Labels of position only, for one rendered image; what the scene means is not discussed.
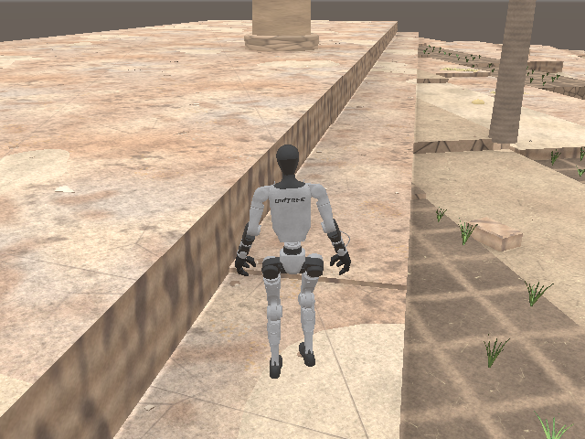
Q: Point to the robot shin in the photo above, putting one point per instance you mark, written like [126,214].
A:
[308,322]
[274,336]

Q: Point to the robot left shin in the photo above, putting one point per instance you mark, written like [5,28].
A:
[274,336]

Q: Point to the robot left upper arm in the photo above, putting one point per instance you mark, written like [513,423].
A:
[261,194]

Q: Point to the left robot hand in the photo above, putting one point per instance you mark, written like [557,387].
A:
[243,262]

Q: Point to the robot right shin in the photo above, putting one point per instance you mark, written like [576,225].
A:
[308,322]

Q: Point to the right robot hand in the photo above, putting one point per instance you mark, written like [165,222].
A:
[343,260]

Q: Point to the robot left forearm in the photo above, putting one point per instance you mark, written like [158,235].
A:
[245,243]

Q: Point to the robot right forearm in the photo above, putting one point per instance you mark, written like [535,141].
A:
[337,241]

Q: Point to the robot right upper arm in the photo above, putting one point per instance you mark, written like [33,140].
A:
[324,207]

